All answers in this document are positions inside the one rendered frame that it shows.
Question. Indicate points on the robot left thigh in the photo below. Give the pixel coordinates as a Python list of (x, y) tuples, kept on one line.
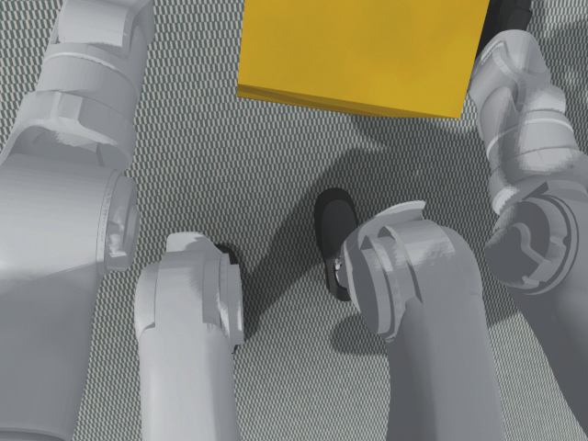
[(186, 360)]

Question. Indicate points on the robot right forearm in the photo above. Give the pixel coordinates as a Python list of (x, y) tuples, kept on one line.
[(528, 141)]

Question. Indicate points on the robot right hand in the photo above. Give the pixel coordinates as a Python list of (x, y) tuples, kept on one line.
[(504, 15)]

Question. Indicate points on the robot left forearm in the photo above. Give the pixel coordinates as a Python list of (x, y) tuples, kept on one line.
[(90, 84)]

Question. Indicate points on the carton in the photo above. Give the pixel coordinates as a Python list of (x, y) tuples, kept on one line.
[(372, 58)]

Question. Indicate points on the robot left upper arm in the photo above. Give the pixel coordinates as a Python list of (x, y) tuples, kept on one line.
[(63, 226)]

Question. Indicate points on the right robot shin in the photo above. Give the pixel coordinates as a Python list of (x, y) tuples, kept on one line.
[(407, 211)]

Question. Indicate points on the robot right upper arm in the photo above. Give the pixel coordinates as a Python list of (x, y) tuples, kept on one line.
[(539, 251)]

